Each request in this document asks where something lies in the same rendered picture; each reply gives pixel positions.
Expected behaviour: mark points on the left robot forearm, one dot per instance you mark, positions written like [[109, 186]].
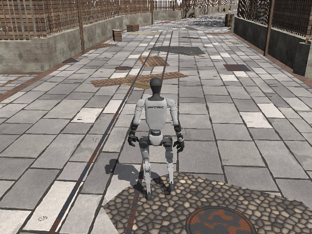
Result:
[[133, 129]]

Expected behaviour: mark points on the right robot forearm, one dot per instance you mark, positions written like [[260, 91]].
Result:
[[178, 132]]

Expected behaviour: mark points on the humanoid robot torso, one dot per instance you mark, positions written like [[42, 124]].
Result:
[[155, 113]]

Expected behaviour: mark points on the right robot upper arm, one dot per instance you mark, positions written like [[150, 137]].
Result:
[[173, 111]]

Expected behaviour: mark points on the robot right foot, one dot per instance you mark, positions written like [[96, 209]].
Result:
[[172, 186]]

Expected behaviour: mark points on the right robot hand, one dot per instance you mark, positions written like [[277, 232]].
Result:
[[181, 144]]

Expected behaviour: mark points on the left robot hand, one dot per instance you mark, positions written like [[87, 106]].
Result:
[[132, 139]]

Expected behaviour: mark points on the left robot upper arm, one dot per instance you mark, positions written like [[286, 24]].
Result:
[[138, 110]]

